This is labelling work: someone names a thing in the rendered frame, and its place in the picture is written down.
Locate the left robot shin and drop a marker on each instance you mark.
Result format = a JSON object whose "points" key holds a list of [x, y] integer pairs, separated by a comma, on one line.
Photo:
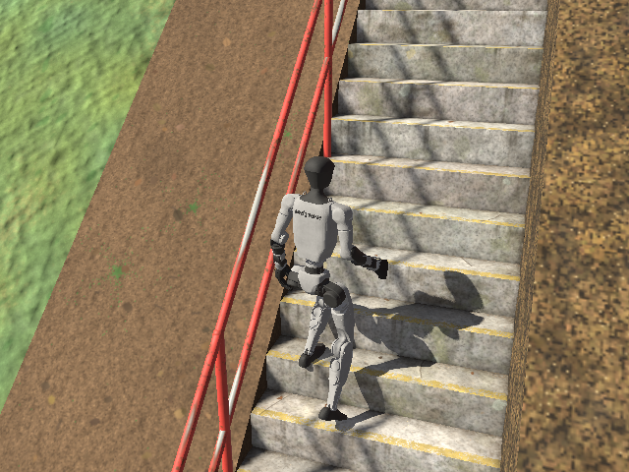
{"points": [[319, 320]]}

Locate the robot right forearm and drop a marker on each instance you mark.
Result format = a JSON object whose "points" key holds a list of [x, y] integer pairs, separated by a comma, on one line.
{"points": [[359, 260]]}

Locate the robot left hand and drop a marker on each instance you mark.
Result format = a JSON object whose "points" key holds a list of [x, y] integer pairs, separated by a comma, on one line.
{"points": [[279, 274]]}

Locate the right robot upper arm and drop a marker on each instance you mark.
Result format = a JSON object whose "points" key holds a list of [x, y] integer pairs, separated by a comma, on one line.
{"points": [[343, 216]]}

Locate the left robot upper arm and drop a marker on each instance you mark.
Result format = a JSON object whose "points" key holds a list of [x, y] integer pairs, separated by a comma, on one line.
{"points": [[279, 235]]}

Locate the robot left thigh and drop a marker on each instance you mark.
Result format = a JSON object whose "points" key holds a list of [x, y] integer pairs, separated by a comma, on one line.
{"points": [[293, 281]]}

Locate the robot right hand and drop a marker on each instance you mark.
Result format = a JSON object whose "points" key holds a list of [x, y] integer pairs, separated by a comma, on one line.
{"points": [[383, 268]]}

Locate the robot left forearm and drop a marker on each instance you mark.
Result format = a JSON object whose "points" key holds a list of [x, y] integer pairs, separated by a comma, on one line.
{"points": [[278, 254]]}

